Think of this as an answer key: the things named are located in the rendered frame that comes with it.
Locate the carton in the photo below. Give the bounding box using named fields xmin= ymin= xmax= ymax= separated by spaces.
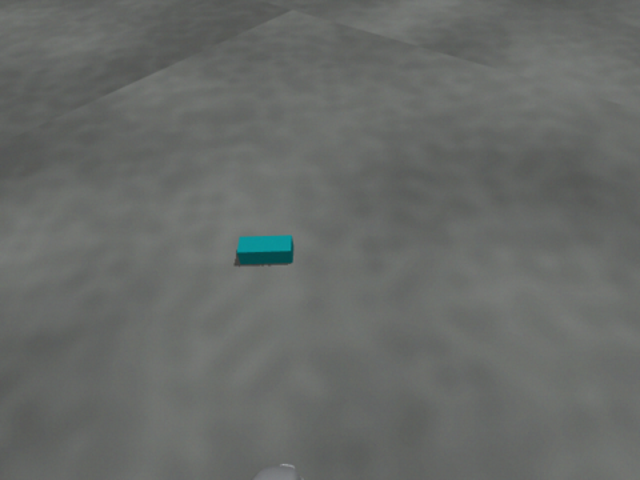
xmin=237 ymin=235 xmax=294 ymax=264

